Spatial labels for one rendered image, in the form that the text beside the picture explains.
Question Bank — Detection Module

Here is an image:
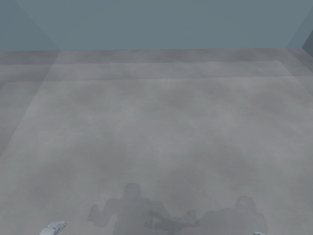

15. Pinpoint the left robot hand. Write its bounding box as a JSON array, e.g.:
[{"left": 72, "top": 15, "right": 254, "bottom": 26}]
[{"left": 39, "top": 221, "right": 67, "bottom": 235}]

